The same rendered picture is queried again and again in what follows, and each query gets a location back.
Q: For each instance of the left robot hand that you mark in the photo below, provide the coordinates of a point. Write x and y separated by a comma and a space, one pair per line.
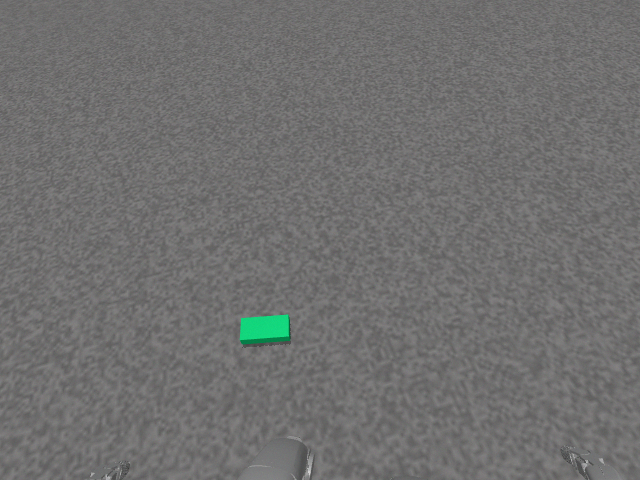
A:
114, 471

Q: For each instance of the right robot hand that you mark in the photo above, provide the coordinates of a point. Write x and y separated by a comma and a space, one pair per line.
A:
589, 464

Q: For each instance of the small box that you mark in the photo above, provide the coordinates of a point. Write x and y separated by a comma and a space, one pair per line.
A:
265, 329

